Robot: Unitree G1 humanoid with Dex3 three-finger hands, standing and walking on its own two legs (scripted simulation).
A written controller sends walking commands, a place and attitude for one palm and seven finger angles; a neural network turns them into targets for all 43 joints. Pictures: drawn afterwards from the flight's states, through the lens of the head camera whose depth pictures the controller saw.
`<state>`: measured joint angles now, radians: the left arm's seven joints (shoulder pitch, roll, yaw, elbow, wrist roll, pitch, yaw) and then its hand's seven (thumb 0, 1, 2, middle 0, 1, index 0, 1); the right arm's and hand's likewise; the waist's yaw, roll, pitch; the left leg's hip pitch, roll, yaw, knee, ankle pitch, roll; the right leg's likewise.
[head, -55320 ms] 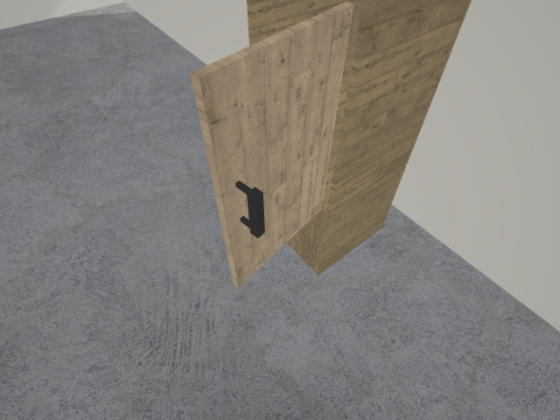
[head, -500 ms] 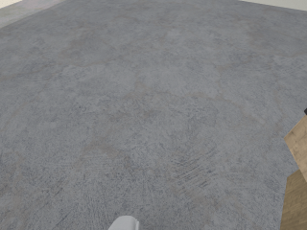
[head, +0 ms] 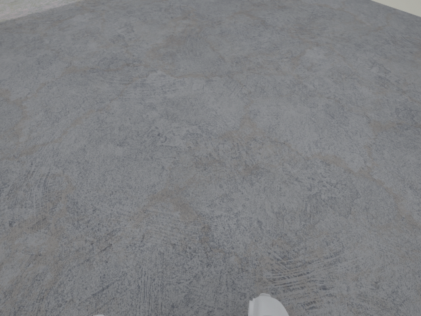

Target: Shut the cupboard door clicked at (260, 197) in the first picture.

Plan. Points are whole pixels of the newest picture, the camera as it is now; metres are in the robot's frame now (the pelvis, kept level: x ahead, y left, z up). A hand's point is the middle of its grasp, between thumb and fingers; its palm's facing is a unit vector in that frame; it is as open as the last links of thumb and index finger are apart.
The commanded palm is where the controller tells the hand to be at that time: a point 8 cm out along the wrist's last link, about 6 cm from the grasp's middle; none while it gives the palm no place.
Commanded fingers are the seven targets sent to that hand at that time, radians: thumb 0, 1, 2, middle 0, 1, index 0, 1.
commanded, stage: walk to a spot facing it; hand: left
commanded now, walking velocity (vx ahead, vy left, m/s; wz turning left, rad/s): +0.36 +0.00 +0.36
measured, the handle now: out of the picture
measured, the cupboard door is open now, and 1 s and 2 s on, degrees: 31 31 31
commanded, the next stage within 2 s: turn to face it in 0.44 s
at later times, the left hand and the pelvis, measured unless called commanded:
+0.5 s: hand (143, 307) +0.16 +0.15 -0.16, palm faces +0.31 -0.92 -0.23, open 7.2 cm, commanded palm none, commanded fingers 0.00 0.90 0.90 -0.20 -0.30 -0.20 -0.30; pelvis +0.19 -0.04 +0.00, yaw +17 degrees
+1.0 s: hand (138, 255) +0.27 +0.19 -0.17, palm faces +0.24 -0.95 -0.21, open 7.4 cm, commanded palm none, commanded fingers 0.00 0.90 0.90 -0.20 -0.30 -0.20 -0.30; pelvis +0.27 +0.00 -0.01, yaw +9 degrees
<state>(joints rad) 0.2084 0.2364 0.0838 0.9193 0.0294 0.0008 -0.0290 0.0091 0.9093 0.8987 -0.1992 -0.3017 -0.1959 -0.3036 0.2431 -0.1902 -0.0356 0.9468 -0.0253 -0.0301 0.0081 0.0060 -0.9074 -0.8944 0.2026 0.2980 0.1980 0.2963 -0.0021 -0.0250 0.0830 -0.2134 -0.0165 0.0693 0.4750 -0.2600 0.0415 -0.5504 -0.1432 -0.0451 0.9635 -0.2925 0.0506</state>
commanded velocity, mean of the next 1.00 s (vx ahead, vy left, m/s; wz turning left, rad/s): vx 0.07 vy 0.00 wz -0.01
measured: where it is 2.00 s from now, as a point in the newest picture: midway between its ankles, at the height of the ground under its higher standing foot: (205, 291)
